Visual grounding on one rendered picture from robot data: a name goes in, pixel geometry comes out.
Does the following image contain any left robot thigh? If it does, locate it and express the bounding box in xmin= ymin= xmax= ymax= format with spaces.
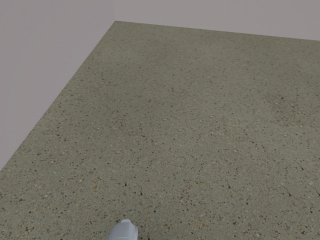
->
xmin=106 ymin=222 xmax=138 ymax=240

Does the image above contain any left robot shin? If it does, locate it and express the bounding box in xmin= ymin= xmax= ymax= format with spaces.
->
xmin=121 ymin=219 xmax=131 ymax=223

